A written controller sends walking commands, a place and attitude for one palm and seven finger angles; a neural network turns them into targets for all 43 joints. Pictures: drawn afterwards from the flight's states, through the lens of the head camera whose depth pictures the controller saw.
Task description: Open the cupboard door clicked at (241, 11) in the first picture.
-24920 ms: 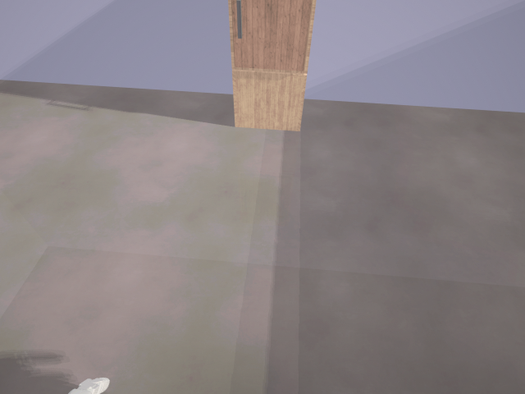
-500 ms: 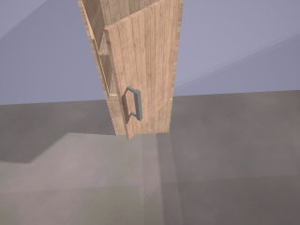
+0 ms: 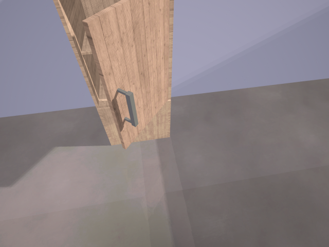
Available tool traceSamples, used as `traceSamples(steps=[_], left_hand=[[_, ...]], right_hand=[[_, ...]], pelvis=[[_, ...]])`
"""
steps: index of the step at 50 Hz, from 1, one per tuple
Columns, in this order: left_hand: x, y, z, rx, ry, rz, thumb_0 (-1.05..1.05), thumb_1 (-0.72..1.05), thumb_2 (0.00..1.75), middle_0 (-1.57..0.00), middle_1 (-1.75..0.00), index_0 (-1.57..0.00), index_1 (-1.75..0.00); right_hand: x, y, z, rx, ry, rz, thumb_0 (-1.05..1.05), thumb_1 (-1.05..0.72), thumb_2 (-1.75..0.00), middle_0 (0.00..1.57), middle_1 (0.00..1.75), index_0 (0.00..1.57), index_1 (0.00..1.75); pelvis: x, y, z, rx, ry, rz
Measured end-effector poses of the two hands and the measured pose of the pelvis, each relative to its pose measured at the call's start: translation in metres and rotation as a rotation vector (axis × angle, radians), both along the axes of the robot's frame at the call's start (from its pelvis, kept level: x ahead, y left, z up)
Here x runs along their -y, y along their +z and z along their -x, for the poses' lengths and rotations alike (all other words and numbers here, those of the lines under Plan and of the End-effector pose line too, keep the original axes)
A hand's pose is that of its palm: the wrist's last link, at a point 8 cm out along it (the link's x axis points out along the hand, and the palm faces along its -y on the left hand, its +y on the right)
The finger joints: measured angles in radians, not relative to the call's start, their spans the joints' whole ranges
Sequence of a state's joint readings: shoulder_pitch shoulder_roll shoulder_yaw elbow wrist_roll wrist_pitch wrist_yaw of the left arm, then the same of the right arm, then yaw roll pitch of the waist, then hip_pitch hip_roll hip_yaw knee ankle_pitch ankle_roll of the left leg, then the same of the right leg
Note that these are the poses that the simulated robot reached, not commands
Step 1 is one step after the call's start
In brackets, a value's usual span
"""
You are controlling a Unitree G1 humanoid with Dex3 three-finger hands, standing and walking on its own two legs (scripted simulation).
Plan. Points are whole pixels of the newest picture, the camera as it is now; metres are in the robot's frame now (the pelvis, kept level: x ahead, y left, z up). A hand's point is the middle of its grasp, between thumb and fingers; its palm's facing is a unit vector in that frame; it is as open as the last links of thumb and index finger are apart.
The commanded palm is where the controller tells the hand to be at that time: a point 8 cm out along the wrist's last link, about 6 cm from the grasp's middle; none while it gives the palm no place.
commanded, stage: walk to a spot facing it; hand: left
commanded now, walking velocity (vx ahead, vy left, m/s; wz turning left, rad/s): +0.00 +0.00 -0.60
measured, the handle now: (128, 108) +0.58 +0.18 -0.08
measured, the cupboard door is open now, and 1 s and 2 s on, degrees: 49 49 49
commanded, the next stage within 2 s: none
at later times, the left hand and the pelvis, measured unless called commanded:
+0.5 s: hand out of the picture +0.07 +0.15 -0.16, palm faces -0.19 -0.94 -0.27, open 7.4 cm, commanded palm none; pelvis +0.00 -0.04 +0.01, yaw -17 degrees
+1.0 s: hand (143, 218) +0.22 +0.08 -0.17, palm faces -0.56 -0.77 -0.29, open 7.4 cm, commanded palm none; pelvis +0.01 -0.05 -0.02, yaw -36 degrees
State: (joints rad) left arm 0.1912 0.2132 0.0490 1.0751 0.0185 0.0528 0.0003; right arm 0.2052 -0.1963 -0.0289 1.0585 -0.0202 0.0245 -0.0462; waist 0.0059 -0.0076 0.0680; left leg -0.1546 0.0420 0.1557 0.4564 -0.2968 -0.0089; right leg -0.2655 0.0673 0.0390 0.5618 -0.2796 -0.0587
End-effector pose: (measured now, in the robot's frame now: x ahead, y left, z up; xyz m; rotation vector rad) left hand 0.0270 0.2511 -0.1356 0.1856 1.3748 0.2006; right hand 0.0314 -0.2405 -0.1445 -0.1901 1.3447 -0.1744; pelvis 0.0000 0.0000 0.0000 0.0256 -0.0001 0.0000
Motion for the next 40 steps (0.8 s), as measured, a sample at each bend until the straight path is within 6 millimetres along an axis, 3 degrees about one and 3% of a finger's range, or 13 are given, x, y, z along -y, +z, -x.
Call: traceSamples(steps=[6,10,19,25,30,34,40], left_hand=[[0.014,0.005,-0.019,0.020,-0.042,-0.024,0.00,0.91,0.90,-0.20,-0.30,-0.20,-0.30],[0.026,0.002,-0.027,0.056,-0.079,-0.061,0.00,0.91,0.90,-0.20,-0.30,-0.20,-0.30],[0.053,0.015,-0.028,-0.025,-0.175,-0.047,0.00,0.91,0.90,-0.20,-0.30,-0.20,-0.30],[0.056,0.013,-0.050,-0.001,-0.235,-0.021,0.00,0.90,0.90,-0.20,-0.30,-0.20,-0.30],[0.049,0.005,-0.077,0.025,-0.294,-0.001,0.00,0.90,0.90,-0.20,-0.30,-0.20,-0.30],[0.040,-0.009,-0.107,0.048,-0.349,0.017,0.00,0.91,0.90,-0.20,-0.30,-0.20,-0.30],[0.049,0.000,-0.160,0.109,-0.457,0.028,0.00,0.91,0.90,-0.20,-0.30,-0.20,-0.30]], right_hand=[[0.018,-0.016,0.026,-0.033,-0.047,-0.023,0.00,-0.90,-0.90,0.20,0.30,0.20,0.30],[0.041,-0.031,0.027,-0.039,-0.088,-0.034,0.00,-0.90,-0.90,0.20,0.30,0.20,0.30],[0.074,0.008,-0.018,0.144,-0.174,0.006,0.01,-0.90,-0.90,0.20,0.30,0.20,0.30],[0.076,0.024,-0.039,0.241,-0.216,0.034,0.00,-0.90,-0.90,0.20,0.30,0.20,0.30],[0.067,0.034,-0.042,0.284,-0.255,0.061,0.00,-0.90,-0.90,0.20,0.30,0.20,0.30],[0.058,0.032,-0.025,0.299,-0.291,0.107,0.00,-0.90,-0.90,0.20,0.30,0.20,0.30],[0.042,0.034,0.039,0.153,-0.355,0.112,0.00,-0.90,-0.90,0.20,0.30,0.20,0.30]], pelvis=[[0.017,-0.007,0.004,0.011,-0.062,-0.010],[0.034,-0.018,0.006,0.004,-0.099,-0.009],[0.048,0.005,0.006,-0.036,-0.223,-0.031],[0.044,0.008,0.001,-0.041,-0.297,-0.020],[0.032,0.006,-0.004,-0.048,-0.356,-0.007],[0.018,-0.005,-0.010,-0.057,-0.392,0.028],[0.020,0.004,-0.010,-0.050,-0.472,0.040]])
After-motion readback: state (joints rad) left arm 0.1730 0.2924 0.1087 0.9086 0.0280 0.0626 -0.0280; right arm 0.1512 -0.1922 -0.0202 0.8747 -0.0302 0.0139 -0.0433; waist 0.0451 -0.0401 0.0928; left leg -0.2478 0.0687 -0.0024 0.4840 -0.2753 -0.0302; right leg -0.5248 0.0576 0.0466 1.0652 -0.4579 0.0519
